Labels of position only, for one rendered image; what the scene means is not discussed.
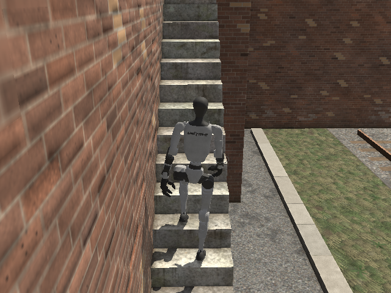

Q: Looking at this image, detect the robot left hand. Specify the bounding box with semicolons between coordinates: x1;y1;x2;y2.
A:
160;178;175;197

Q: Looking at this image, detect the right robot forearm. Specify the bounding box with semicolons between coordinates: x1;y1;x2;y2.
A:
216;150;224;169

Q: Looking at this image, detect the robot left shin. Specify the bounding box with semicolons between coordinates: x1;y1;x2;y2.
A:
179;181;188;215

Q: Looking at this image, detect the robot right upper arm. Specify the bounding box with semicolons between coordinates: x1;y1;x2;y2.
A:
211;125;223;158

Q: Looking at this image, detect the right robot foot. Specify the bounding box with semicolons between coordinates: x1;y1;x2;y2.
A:
196;250;206;261

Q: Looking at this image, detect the left robot forearm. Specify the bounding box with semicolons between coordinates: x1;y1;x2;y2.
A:
161;147;174;179

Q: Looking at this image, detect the robot left upper arm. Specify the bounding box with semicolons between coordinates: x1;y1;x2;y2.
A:
168;121;186;156

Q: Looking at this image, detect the robot right hand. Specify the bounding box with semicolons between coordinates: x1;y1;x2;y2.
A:
208;165;222;177

